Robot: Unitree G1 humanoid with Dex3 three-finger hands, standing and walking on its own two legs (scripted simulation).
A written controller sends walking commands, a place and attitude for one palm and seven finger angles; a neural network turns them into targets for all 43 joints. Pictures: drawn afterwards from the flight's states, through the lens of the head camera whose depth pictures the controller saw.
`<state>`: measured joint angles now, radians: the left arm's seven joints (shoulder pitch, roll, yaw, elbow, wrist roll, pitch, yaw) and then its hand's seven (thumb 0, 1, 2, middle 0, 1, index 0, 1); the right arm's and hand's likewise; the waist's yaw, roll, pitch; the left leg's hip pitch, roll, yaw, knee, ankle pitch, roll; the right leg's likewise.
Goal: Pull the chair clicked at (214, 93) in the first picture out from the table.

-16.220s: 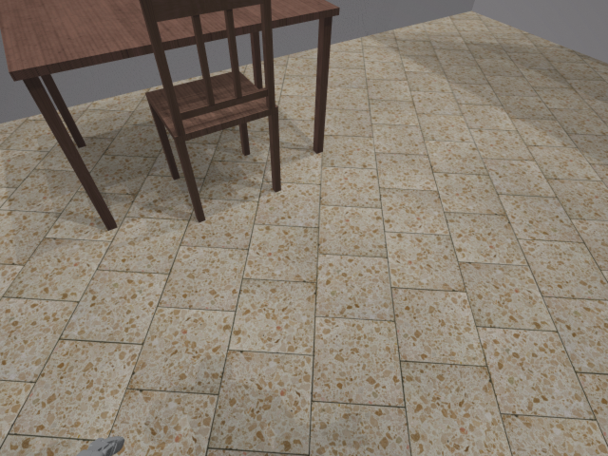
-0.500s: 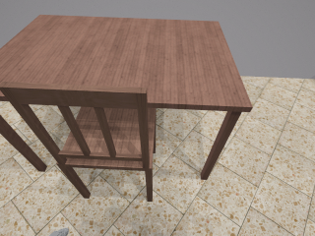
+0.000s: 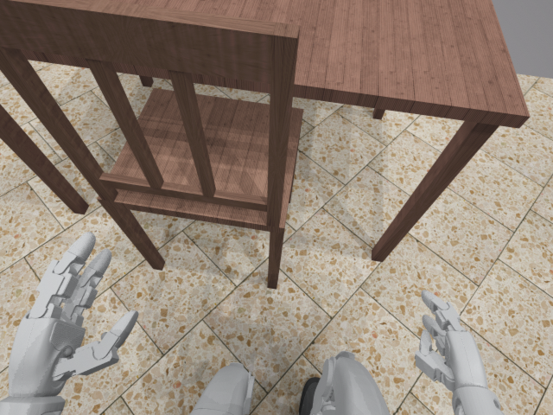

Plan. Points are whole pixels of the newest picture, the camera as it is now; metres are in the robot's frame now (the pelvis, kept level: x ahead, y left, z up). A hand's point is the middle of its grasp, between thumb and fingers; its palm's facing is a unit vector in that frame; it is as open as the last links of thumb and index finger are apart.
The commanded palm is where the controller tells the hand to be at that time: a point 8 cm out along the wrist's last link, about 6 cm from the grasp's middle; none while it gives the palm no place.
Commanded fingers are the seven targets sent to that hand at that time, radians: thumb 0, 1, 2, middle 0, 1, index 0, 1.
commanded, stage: raise the hand toward the chair's back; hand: left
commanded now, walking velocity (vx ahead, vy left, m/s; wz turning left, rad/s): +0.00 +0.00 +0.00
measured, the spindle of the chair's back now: (133, 133) +0.51 +0.31 +0.03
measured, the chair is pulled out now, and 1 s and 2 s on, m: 0.00 0.00 0.00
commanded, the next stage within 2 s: aim the fingers beside a spindle in 1.54 s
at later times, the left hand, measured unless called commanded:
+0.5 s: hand (130, 305) +0.23 +0.21 +0.04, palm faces -0.06 -1.00 -0.05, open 14.7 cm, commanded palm +0.21 +0.28 +0.06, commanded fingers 0.00 -0.36 0.36 -0.07 -0.10 -0.07 -0.10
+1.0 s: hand (121, 259) +0.27 +0.23 +0.07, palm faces -0.01 -1.00 -0.07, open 16.9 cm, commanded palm +0.25 +0.28 +0.07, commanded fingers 0.00 -0.50 0.30 -0.06 -0.08 -0.06 -0.08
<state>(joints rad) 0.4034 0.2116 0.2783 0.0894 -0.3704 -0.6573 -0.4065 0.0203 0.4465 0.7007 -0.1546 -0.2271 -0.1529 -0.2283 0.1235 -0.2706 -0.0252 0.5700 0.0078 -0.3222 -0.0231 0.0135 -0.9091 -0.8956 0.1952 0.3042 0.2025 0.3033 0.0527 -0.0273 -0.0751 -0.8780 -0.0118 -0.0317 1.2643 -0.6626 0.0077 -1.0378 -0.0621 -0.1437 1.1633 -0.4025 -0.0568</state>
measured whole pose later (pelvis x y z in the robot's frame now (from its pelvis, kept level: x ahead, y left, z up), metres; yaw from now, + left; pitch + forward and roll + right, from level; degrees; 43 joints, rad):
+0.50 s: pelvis +0.01 +0.02 +0.01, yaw -1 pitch +18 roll -2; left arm 0.39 0.26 0.20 0.01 -0.28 -0.41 -0.33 0.01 -0.13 0.45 -0.09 -0.14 -0.09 -0.14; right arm 0.23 -0.26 -0.01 0.53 0.03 -0.27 -0.05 0.02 -0.91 -0.90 0.20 0.30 0.20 0.30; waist -0.01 0.00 -0.13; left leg -0.88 -0.02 -0.01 1.22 -0.65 0.04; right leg -1.04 -0.07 -0.11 1.12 -0.38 -0.02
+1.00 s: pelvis +0.03 +0.02 +0.02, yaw -1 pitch +18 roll -2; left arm 0.30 0.26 0.24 0.03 -0.29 -0.41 -0.30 -0.01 -0.49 0.30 -0.06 -0.08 -0.06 -0.08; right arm 0.23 -0.24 0.01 0.54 0.03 -0.23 -0.04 0.01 -0.91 -0.90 0.20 0.30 0.21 0.30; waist -0.01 0.02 -0.14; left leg -0.80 -0.02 -0.02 1.14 -0.64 0.04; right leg -0.96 -0.06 -0.13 1.04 -0.38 -0.02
